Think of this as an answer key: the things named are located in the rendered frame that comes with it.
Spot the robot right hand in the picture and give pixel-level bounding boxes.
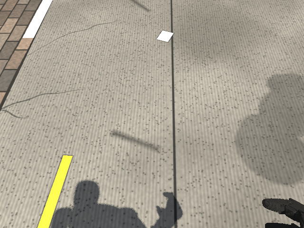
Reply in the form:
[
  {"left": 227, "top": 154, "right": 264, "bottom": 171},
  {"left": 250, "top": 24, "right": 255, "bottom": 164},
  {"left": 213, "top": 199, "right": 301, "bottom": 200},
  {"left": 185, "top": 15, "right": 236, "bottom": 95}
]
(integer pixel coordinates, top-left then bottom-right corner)
[{"left": 262, "top": 198, "right": 304, "bottom": 228}]

